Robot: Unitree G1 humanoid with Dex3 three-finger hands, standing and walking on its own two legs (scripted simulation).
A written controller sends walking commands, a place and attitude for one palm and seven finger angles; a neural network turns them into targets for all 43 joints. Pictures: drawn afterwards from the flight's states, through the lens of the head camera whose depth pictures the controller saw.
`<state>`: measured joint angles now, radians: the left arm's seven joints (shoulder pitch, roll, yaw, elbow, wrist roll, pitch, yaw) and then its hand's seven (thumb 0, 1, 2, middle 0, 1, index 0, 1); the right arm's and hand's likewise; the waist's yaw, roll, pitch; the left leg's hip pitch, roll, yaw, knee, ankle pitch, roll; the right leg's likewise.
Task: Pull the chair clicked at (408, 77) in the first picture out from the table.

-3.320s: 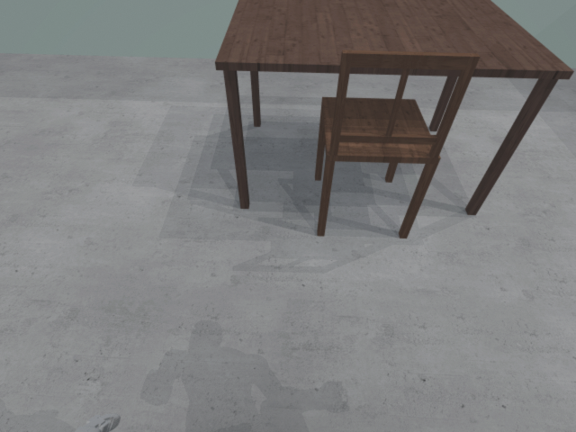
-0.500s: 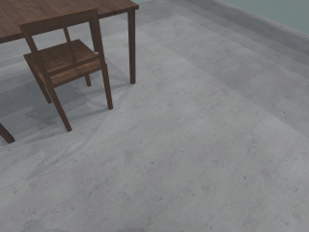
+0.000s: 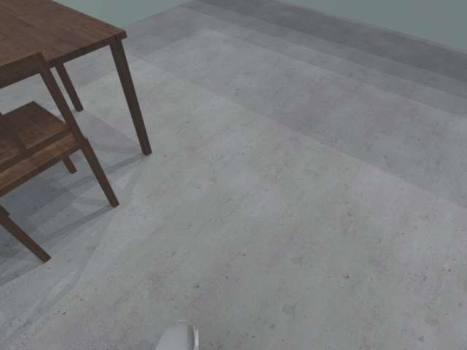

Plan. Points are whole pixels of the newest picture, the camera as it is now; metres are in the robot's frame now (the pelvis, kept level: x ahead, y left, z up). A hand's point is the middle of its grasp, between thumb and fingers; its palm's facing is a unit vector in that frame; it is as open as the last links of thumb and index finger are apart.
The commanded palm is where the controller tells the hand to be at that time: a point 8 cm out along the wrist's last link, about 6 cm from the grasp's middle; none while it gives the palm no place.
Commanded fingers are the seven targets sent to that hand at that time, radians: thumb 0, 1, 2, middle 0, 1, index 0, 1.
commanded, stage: walk to a spot facing it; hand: left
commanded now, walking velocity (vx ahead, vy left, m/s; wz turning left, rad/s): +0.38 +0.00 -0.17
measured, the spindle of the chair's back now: (3, 122) +0.74 +0.77 -0.10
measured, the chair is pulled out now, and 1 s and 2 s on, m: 0.00 0.00 0.00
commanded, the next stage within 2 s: turn to face it in 1.14 s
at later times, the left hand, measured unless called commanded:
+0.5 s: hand (131, 288) +0.27 +0.25 -0.17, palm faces -0.05 -0.99 -0.13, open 7.4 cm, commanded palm none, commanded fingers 0.00 0.90 0.90 -0.20 -0.30 -0.20 -0.30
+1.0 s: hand (205, 184) +0.58 +0.11 -0.17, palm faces -0.23 -0.95 -0.22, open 7.1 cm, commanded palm none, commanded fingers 0.00 0.90 0.90 -0.20 -0.30 -0.20 -0.30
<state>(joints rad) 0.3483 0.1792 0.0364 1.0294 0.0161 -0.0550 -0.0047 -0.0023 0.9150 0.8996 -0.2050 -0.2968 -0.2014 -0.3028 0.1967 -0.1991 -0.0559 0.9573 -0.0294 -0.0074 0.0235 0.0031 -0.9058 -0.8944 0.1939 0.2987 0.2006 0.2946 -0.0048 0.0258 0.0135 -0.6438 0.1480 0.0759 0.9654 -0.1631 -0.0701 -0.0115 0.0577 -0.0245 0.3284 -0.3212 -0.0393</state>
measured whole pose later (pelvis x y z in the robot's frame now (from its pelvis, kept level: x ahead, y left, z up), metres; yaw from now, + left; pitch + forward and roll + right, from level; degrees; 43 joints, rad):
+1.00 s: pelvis +0.44 -0.04 -0.01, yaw -18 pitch +0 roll +0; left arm 0.20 0.17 0.08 1.02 0.00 -0.08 0.02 -0.03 0.95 0.90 -0.21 -0.30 -0.20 -0.30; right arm 0.37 -0.11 -0.05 1.11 -0.02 -0.02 -0.02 0.01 -0.90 -0.89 0.20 0.30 0.20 0.29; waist -0.02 0.00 0.04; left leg -0.45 0.14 0.07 1.30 -0.33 -0.02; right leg -0.25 0.05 -0.16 0.52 -0.28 -0.12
